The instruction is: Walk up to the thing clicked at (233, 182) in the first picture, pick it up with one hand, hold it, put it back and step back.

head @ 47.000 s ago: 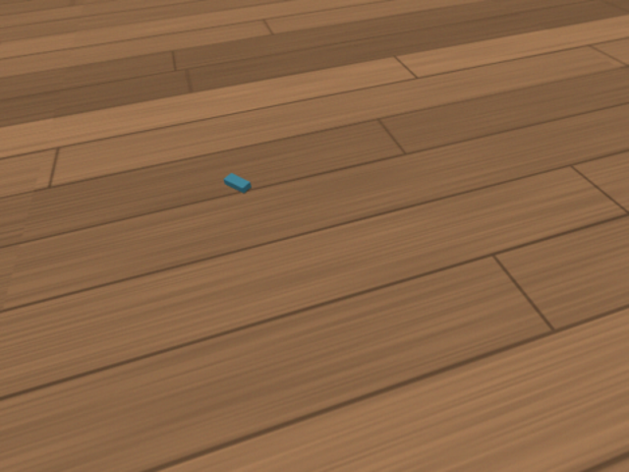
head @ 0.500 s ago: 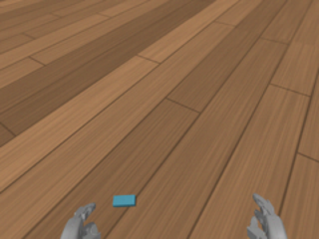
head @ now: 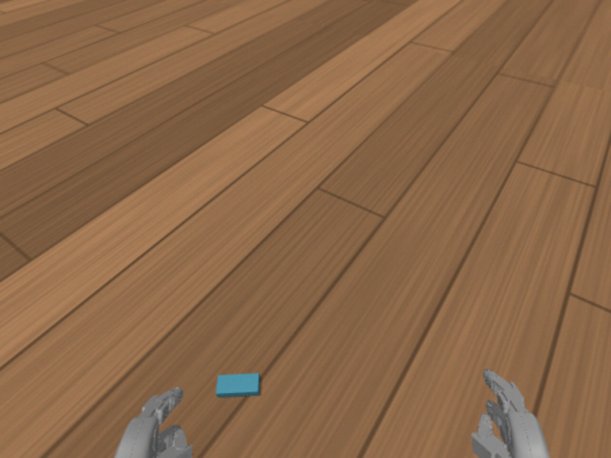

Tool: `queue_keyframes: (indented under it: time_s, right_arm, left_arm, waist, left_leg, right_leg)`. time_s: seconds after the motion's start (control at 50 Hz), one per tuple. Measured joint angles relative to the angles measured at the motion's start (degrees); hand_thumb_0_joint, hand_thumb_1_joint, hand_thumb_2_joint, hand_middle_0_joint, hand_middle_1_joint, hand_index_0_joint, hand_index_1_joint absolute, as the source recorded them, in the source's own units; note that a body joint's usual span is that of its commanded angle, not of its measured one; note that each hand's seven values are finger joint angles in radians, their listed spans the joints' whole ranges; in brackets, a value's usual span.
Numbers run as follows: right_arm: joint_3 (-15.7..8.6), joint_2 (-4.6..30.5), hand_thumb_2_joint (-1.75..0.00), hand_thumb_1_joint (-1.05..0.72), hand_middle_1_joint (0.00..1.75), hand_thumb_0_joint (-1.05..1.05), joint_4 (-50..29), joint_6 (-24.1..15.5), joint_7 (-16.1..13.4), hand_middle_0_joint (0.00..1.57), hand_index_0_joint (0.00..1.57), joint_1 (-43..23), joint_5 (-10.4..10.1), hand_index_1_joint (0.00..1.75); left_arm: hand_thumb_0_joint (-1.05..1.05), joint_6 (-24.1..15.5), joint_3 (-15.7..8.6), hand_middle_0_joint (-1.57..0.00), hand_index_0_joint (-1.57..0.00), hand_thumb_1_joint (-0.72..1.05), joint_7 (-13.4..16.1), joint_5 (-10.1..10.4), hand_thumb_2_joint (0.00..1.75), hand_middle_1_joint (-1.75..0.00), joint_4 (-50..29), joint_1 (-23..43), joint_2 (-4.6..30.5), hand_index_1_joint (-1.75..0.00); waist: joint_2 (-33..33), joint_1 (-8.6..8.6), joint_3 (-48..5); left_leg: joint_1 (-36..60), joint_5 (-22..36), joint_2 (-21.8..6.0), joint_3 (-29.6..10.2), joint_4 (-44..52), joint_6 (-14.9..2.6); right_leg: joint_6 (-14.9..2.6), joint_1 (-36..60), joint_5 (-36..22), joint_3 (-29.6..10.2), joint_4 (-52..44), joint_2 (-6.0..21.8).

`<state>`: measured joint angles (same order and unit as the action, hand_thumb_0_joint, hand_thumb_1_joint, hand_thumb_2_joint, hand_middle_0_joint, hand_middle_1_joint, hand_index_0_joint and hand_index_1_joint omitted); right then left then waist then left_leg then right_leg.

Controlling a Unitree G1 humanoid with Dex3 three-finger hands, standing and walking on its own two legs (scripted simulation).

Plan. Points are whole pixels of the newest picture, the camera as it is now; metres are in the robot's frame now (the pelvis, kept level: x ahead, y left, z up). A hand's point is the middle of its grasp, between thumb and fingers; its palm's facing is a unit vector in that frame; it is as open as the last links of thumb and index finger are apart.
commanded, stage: home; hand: left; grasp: from above
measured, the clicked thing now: (238, 385) +0.47 +0.26 -0.70
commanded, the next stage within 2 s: stand in 0.60 s
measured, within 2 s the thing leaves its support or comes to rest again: neither
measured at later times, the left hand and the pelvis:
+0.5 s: hand (189, 449) +0.17 +0.18 -0.05, palm faces +0.04 -0.98 -0.20, open 7.4 cm; pelvis +0.01 +0.00 +0.00, yaw +0 degrees
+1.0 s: hand out of the picture +0.10 +0.24 -0.11, palm faces +0.03 -0.94 -0.35, open 7.4 cm; pelvis -0.01 +0.00 +0.03, yaw +0 degrees
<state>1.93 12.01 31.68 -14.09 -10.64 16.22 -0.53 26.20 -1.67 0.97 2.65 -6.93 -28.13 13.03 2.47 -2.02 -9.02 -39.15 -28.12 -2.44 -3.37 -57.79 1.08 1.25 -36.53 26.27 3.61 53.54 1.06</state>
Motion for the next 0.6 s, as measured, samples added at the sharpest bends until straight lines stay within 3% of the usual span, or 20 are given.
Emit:
queue_keyframes:
  time_s: [0.6]
  right_arm:
    - [-0.2, 0.0, -0.9, -0.9, 0.3, 0.02, -0.4, 0.6, 0.2, 0.2, 0.21, 0.0, -0.1, 0.3]
  left_arm:
    - [0.02, -0.2, 0.0, -0.2, -0.2, 0.91, 0.0, 0.1, 0.9, -0.29, -0.2, -0.2, 0.0, -0.3]
  waist:
    - [0.0, -0.06, -0.3]
  left_leg:
    - [0.0, -0.6, 0.0, 0.0, -0.2, -0.06]
  right_leg:
    - [0.1, 0.0, 0.5, -0.1, 0.1, 0.0]
